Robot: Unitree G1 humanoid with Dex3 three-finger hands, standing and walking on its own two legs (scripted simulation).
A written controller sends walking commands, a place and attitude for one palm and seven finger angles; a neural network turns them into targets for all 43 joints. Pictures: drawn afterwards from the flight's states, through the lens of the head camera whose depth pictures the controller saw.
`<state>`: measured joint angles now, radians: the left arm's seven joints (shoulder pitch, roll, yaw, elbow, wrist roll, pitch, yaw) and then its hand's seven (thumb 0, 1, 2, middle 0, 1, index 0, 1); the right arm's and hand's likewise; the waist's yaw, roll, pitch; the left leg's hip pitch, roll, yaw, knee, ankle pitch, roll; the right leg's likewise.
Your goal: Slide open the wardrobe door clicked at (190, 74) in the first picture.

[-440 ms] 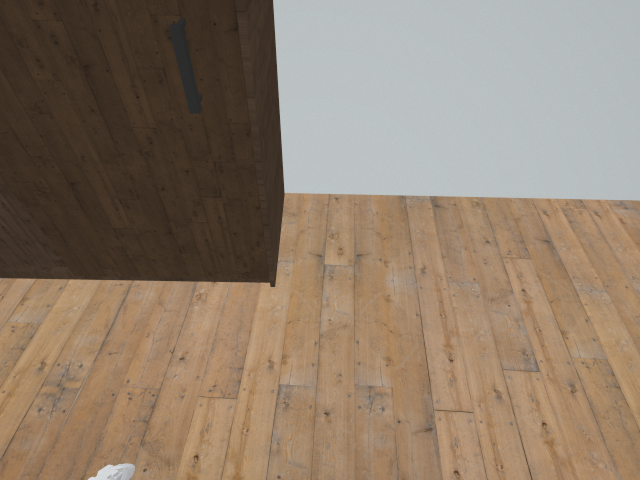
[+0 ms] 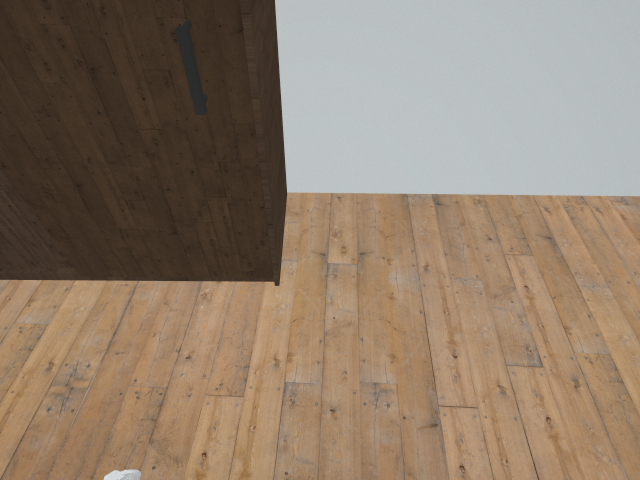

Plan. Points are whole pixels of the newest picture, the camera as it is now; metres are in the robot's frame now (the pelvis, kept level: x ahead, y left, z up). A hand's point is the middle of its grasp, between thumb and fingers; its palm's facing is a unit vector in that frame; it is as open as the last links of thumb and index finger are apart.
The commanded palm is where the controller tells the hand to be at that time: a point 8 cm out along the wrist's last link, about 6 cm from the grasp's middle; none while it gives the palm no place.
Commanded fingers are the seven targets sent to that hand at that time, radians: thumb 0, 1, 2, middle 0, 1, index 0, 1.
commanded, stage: stand and wait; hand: right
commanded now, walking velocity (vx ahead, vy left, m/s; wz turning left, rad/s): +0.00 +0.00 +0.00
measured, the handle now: (194, 69) +0.89 +0.33 +0.09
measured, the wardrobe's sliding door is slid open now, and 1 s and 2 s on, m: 0.00 0.00 0.00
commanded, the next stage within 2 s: look at it before walking up in 0.38 s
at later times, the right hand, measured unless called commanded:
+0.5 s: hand out of the picture +0.07 -0.24 -0.15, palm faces -0.02 +0.94 -0.33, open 7.4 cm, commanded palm none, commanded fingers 0.00 -0.90 -0.90 0.20 0.30 0.20 0.30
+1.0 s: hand out of the picture +0.07 -0.24 -0.15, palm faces -0.02 +0.94 -0.33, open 7.4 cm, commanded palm none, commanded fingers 0.00 -0.90 -0.90 0.20 0.30 0.20 0.30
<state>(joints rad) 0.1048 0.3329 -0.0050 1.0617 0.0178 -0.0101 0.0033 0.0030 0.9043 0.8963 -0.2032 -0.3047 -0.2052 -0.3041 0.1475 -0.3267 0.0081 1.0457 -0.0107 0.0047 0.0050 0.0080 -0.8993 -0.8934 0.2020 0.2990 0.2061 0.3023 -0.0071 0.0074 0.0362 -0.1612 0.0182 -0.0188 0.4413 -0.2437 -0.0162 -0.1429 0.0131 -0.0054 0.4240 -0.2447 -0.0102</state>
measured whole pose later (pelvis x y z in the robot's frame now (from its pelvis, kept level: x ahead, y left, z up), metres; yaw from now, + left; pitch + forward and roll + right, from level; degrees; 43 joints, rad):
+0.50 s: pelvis -0.01 +0.01 +0.00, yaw +0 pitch -2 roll +0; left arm 0.12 0.34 -0.01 1.11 0.02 -0.01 0.00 0.00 0.91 0.90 -0.20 -0.30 -0.20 -0.30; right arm 0.13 -0.33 0.01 1.08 -0.01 0.00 0.01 0.01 -0.90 -0.89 0.20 0.30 0.21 0.30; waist 0.00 0.00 0.03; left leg -0.15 0.00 -0.02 0.40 -0.21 0.00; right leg -0.13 0.00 0.00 0.38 -0.21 0.00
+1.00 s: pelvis +0.00 +0.01 +0.00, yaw +0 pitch -2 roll +0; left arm 0.11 0.34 -0.01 1.12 0.01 -0.01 0.00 0.00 0.91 0.90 -0.20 -0.30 -0.20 -0.30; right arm 0.14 -0.34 0.01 1.09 -0.01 -0.01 0.00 0.01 -0.90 -0.89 0.20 0.30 0.21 0.30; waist 0.00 0.00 0.04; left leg -0.14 0.00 -0.02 0.38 -0.20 0.00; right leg -0.12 0.00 0.00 0.37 -0.21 0.01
